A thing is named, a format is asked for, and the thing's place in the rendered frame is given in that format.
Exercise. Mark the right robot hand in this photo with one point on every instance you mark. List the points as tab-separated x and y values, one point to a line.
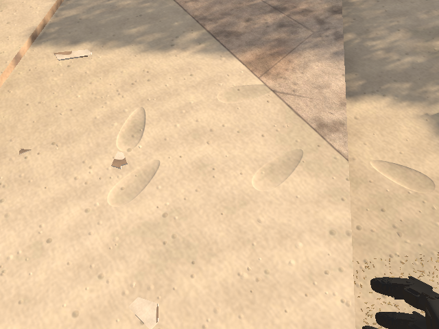
417	294

